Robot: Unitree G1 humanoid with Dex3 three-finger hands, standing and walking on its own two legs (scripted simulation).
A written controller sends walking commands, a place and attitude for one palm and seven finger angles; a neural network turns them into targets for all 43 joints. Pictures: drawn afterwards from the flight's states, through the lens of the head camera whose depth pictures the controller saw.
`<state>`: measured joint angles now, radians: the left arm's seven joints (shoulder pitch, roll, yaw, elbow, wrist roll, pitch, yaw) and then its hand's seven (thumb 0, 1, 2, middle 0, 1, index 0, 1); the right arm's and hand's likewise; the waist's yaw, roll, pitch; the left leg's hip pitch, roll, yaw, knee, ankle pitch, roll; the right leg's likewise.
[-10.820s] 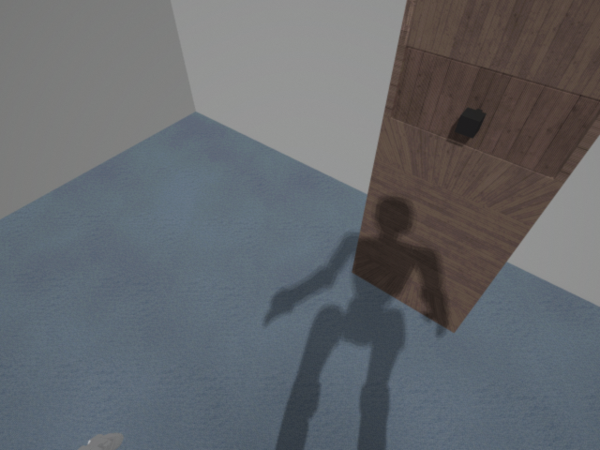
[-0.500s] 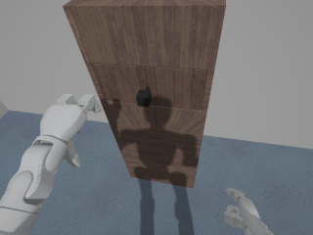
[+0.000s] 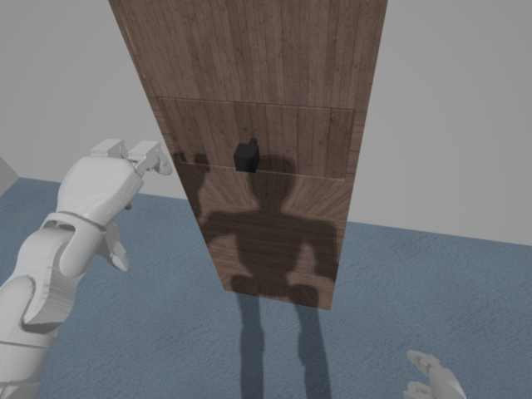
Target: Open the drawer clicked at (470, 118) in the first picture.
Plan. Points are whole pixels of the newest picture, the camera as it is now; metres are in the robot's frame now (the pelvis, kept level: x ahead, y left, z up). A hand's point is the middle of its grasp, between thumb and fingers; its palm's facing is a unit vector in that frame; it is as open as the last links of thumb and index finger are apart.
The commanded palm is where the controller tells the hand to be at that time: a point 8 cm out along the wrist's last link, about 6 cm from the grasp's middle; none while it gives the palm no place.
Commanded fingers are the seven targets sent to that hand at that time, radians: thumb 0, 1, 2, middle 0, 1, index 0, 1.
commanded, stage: raise the hand with hooked fingers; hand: left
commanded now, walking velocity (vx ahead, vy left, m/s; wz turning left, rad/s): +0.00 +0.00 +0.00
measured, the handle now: (249, 151) +0.56 +0.13 +0.04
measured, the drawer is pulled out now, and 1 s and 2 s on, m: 0.00 0.00 0.00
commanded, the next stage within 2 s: move the hooked fingers above the handle in 0.02 s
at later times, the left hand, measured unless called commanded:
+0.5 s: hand (167, 187) +0.36 +0.20 +0.14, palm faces +0.05 -0.05 -1.00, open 13.8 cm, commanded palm +0.34 +0.21 +0.20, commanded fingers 0.00 -0.50 0.30 -0.30 -1.20 -0.30 -1.20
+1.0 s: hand (194, 162) +0.43 +0.19 +0.12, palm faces +0.04 -0.04 -1.00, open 13.8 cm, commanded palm +0.41 +0.18 +0.18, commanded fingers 0.00 -0.50 0.30 -0.30 -1.20 -0.30 -1.20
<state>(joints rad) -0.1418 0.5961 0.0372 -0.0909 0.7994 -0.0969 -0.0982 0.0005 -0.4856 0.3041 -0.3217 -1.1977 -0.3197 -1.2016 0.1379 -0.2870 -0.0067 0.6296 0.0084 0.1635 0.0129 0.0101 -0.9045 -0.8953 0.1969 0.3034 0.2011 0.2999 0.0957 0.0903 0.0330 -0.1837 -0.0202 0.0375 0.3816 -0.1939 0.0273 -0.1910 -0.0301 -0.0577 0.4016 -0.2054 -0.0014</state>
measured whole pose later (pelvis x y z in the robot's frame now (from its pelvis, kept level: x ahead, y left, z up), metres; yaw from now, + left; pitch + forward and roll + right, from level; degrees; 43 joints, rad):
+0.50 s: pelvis -0.01 -0.01 +0.00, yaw +0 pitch +1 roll +1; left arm -0.45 0.53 -0.10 0.28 0.88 -0.10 -0.05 0.00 -0.49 0.30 -0.32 -1.20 -0.32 -1.20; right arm 0.13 -0.26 0.01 0.66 0.02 0.15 -0.02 0.01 -0.90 -0.90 0.20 0.30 0.20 0.30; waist 0.06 0.08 0.02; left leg -0.23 -0.01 0.03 0.38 -0.17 0.01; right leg -0.24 -0.02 -0.07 0.42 -0.19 -0.02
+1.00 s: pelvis +0.02 -0.01 +0.00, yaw -1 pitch +5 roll +1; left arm -0.55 0.48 -0.14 0.40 0.92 0.02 0.00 0.00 -0.48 0.30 -0.32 -1.20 -0.32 -1.20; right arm 0.18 -0.27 -0.02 0.66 0.03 0.18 -0.01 0.01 -0.91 -0.90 0.20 0.30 0.20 0.30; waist 0.04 0.08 -0.03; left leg -0.27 -0.01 0.05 0.41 -0.23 0.02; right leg -0.30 -0.02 -0.04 0.45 -0.25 -0.01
